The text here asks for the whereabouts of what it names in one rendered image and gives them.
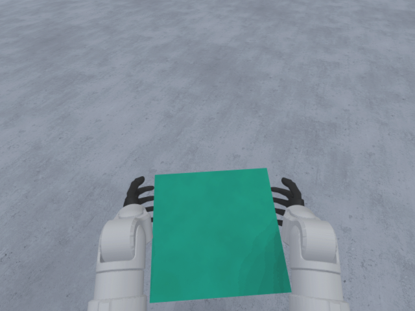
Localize robot left forearm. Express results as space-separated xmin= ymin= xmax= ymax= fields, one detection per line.
xmin=87 ymin=204 xmax=153 ymax=311

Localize carton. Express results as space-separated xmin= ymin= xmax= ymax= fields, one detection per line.
xmin=150 ymin=168 xmax=292 ymax=303

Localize robot right forearm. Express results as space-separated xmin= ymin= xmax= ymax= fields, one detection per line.
xmin=281 ymin=205 xmax=350 ymax=311

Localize left robot hand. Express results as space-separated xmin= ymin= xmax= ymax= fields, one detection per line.
xmin=123 ymin=176 xmax=154 ymax=222

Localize right robot hand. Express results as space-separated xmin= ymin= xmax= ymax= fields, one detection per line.
xmin=271 ymin=178 xmax=304 ymax=226

